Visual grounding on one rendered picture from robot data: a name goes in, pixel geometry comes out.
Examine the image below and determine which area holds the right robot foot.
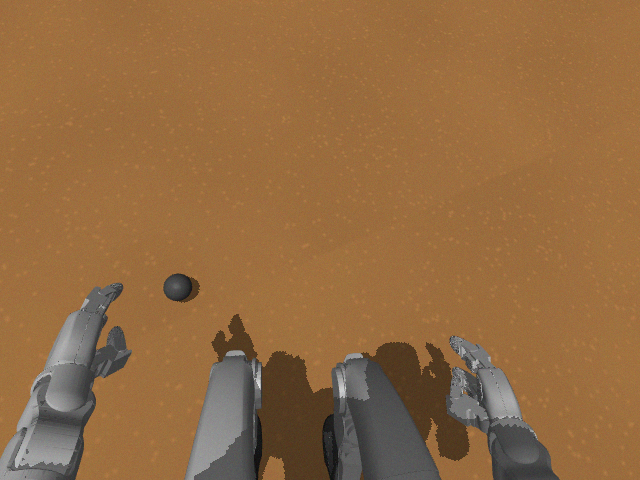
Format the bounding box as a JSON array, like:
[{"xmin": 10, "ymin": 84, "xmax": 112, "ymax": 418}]
[{"xmin": 322, "ymin": 414, "xmax": 338, "ymax": 480}]

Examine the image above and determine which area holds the right robot hand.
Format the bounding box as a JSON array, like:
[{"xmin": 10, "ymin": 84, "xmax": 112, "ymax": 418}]
[{"xmin": 446, "ymin": 336, "xmax": 523, "ymax": 434}]

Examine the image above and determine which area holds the ball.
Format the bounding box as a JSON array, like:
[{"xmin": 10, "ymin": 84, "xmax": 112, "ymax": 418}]
[{"xmin": 163, "ymin": 274, "xmax": 192, "ymax": 301}]

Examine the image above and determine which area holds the left robot arm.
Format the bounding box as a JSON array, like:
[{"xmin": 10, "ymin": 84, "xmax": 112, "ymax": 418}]
[{"xmin": 0, "ymin": 364, "xmax": 96, "ymax": 480}]

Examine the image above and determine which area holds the right robot arm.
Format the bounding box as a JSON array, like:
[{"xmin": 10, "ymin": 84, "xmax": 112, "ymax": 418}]
[{"xmin": 487, "ymin": 418, "xmax": 560, "ymax": 480}]

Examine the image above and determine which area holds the left robot hand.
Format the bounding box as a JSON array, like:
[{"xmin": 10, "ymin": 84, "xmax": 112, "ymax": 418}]
[{"xmin": 43, "ymin": 283, "xmax": 132, "ymax": 378}]

